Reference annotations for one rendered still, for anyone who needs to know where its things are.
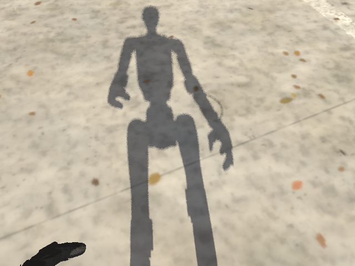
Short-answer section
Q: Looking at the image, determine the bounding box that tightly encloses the left robot hand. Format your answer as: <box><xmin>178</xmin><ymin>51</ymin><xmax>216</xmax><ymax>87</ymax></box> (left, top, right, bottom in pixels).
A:
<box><xmin>20</xmin><ymin>242</ymin><xmax>86</xmax><ymax>266</ymax></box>

